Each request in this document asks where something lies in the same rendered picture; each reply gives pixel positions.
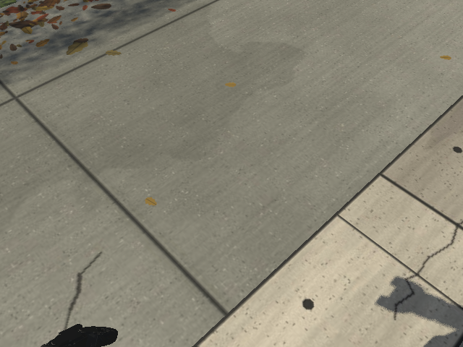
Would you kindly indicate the robot left hand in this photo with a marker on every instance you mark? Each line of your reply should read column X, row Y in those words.
column 78, row 336

